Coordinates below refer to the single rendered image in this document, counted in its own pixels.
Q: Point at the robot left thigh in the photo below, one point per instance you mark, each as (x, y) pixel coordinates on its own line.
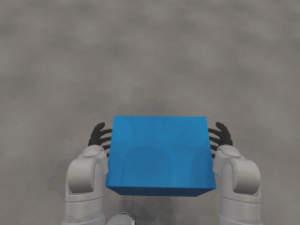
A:
(121, 219)

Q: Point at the robot right hand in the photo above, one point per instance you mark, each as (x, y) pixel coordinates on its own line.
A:
(224, 135)

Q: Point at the carton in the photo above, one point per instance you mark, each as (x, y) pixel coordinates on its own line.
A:
(160, 156)

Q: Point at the right robot forearm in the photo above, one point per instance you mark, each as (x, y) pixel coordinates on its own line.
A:
(240, 187)

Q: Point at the left robot forearm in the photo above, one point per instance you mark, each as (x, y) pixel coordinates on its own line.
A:
(84, 187)

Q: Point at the robot left hand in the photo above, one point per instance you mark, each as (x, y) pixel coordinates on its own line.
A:
(96, 134)

